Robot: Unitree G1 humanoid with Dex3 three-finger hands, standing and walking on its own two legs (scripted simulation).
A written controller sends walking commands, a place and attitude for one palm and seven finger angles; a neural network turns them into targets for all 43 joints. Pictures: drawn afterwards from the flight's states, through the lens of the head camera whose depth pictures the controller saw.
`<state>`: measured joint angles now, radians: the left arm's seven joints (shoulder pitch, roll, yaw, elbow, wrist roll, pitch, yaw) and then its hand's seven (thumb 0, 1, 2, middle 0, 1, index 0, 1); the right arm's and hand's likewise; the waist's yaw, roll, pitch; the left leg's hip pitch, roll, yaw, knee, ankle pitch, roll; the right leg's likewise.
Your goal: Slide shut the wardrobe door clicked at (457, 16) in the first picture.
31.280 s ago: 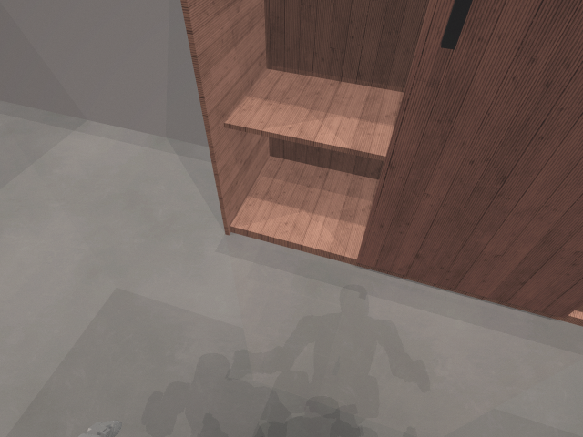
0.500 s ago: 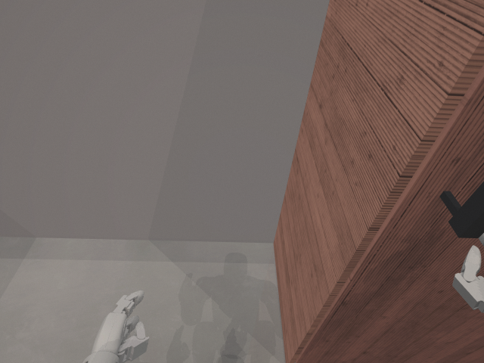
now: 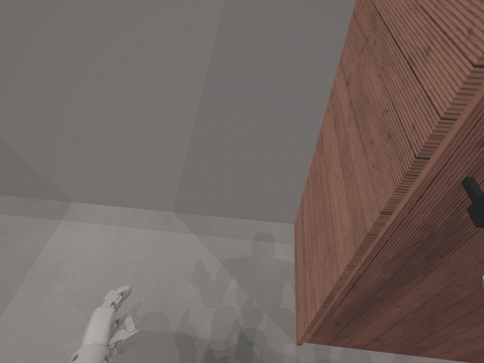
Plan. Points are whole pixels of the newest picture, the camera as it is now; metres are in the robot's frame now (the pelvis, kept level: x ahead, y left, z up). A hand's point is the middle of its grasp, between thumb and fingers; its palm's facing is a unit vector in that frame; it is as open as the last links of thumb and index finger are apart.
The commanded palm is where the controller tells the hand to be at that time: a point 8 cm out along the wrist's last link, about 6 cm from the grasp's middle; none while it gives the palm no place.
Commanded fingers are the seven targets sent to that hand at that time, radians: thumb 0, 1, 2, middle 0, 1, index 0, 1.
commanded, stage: step back with the hand held close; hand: right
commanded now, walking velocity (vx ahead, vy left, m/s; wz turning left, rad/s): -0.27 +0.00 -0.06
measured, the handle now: out of the picture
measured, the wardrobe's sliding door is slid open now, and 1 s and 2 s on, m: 0.00 0.00 0.00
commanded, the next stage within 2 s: stop stepping back and stand still in 0.78 s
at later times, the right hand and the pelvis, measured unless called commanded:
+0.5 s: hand out of the picture +0.11 -0.30 +0.16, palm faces +0.52 +0.76 -0.39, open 7.4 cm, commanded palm +0.04 -0.34 +0.18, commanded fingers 0.00 -0.90 -0.90 0.20 0.30 0.20 0.30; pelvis -0.08 -0.03 -0.02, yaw -4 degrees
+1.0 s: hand out of the picture +0.04 -0.35 +0.17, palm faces +0.34 +0.88 -0.32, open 7.4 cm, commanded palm -0.05 -0.39 +0.18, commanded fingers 0.00 -0.90 -0.90 0.20 0.30 0.20 0.30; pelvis -0.21 -0.10 -0.03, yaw +3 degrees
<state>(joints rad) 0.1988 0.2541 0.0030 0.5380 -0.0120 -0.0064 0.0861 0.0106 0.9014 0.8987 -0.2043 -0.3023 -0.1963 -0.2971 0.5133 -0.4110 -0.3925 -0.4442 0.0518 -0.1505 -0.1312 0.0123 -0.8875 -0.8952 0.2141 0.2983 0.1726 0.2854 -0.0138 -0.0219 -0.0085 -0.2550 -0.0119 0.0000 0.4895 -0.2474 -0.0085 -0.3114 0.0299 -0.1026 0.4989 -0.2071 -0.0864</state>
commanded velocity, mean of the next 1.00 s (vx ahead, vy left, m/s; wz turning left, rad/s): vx -0.24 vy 0.03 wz -0.01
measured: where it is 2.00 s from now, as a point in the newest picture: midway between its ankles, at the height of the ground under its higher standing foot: outside the picture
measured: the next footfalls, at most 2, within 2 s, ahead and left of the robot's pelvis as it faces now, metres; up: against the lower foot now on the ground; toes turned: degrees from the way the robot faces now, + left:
left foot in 0.82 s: -0.23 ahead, +0.11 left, +0.00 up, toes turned +7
left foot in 1.06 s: -0.20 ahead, +0.03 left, +0.00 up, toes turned +6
